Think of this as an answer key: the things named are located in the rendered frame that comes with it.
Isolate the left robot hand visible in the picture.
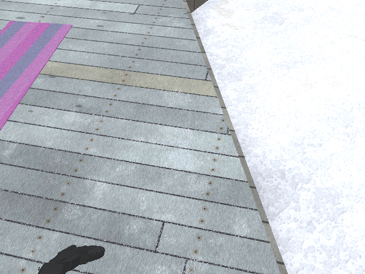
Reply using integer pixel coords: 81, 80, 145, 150
38, 245, 105, 274

